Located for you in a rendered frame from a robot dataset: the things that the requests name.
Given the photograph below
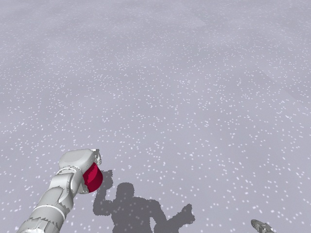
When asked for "tin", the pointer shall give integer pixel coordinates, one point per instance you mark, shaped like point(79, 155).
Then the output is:
point(93, 178)

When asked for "left robot arm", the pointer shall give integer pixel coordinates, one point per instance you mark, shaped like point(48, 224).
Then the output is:
point(53, 206)

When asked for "right robot hand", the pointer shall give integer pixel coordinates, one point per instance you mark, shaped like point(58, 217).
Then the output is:
point(261, 227)

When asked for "left robot hand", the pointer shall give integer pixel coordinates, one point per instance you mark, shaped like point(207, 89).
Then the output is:
point(83, 160)

